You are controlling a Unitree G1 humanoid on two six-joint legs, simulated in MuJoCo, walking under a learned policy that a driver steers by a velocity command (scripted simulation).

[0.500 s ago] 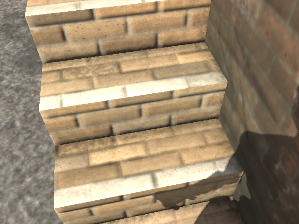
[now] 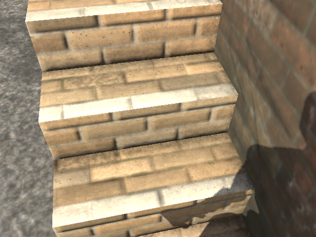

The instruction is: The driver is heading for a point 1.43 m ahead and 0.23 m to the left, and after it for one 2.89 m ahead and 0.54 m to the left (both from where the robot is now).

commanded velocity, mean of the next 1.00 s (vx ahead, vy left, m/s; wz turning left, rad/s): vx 0.50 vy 0.00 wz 0.00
